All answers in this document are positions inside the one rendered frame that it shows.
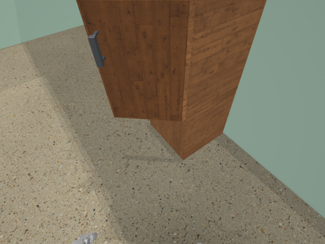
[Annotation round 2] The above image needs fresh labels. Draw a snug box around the handle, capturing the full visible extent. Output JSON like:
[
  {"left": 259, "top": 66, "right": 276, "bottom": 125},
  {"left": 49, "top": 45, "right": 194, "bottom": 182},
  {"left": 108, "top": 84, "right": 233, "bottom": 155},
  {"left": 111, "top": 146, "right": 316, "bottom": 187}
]
[{"left": 88, "top": 30, "right": 106, "bottom": 68}]

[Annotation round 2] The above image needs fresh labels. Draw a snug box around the cupboard door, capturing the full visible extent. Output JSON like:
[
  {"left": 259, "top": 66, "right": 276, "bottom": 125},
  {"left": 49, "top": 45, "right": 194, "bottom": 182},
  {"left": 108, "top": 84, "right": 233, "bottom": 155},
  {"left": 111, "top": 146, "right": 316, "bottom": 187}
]
[{"left": 76, "top": 0, "right": 190, "bottom": 121}]

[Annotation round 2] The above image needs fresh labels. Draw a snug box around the robot left hand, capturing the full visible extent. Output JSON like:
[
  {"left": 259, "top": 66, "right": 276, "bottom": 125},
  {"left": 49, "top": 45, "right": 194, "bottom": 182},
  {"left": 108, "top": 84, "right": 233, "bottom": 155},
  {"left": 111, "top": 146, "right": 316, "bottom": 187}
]
[{"left": 72, "top": 232, "right": 97, "bottom": 244}]

